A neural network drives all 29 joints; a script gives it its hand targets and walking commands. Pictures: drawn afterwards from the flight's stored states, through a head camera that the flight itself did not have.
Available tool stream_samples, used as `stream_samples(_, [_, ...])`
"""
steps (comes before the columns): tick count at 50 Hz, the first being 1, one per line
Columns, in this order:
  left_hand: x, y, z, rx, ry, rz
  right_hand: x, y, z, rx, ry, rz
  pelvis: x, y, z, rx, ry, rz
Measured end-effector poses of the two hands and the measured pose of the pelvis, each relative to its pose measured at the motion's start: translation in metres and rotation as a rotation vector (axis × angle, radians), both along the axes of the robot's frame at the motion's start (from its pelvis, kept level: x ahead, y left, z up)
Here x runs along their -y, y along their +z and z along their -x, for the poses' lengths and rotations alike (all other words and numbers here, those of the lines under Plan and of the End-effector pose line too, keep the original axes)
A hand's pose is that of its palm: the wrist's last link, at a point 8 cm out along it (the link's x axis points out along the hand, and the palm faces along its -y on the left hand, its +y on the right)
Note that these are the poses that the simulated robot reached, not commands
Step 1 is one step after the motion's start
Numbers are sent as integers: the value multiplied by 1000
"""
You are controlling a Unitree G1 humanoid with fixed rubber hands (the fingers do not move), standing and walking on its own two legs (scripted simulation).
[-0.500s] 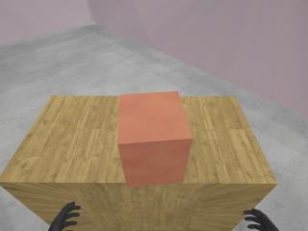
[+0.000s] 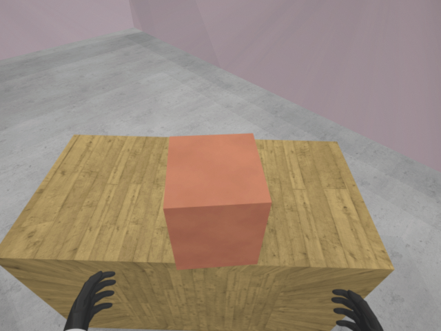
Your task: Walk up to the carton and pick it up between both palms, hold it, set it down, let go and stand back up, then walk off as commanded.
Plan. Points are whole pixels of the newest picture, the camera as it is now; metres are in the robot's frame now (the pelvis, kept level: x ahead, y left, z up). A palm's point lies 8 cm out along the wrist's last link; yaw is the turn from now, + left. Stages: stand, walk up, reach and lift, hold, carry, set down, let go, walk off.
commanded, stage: reach and lift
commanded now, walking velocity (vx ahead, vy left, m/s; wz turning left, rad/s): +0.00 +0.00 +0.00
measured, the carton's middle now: (214, 202) +0.44 +0.05 -0.05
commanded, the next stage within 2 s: none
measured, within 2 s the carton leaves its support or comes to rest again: neither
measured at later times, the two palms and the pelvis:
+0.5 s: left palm (91, 300) +0.20 +0.25 -0.02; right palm (363, 317) +0.19 -0.22 -0.04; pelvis +0.02 +0.00 +0.00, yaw +0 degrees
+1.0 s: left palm (103, 261) +0.26 +0.24 +0.00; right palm (346, 252) +0.29 -0.21 +0.01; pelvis +0.03 +0.00 +0.00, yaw +0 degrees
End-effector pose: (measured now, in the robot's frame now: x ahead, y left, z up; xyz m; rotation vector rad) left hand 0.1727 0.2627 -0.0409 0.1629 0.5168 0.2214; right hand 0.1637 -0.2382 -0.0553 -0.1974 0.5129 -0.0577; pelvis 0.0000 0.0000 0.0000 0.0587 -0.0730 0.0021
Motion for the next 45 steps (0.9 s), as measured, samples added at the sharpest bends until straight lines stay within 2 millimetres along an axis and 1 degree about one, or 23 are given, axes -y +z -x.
stream_samples(8, [3,12,-14,111,-5,14,-2,8,-12,67,-20,-38,-1,2,-8,-16,1,1])
stream_samples(18, [14,21,-23,224,15,62,-12,17,-24,147,14,-89,0,2,-12,-23,1,1])
stream_samples(27, [16,23,-29,241,38,88,-15,21,-34,155,21,-105,0,2,-16,-28,1,0])
stream_samples(30, [15,23,-34,231,53,98,-16,22,-44,154,26,-109,1,2,-17,-30,1,-1])
stream_samples(33, [16,24,-42,227,58,105,-19,26,-57,160,33,-115,1,2,-19,-33,1,-1])
stream_samples(41, [19,35,-72,240,45,107,-25,47,-101,232,44,-136,2,3,-27,-47,2,-2])
stream_samples(45, [21,38,-81,225,29,95,-26,57,-117,259,18,-152,1,3,-32,-57,2,-1])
